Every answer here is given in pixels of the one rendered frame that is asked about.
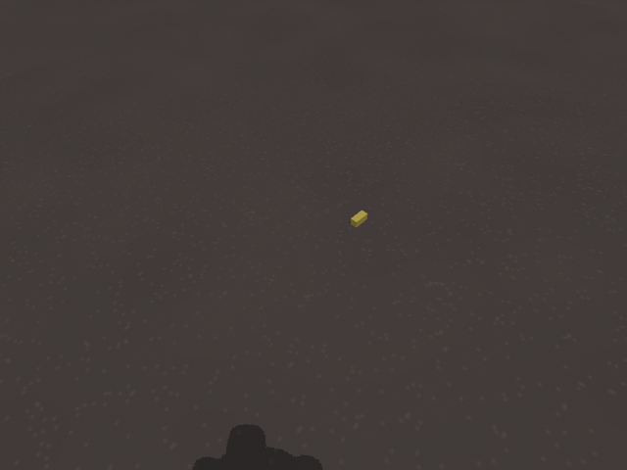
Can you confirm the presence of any small box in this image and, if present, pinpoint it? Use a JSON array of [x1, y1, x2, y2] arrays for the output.
[[351, 211, 367, 228]]

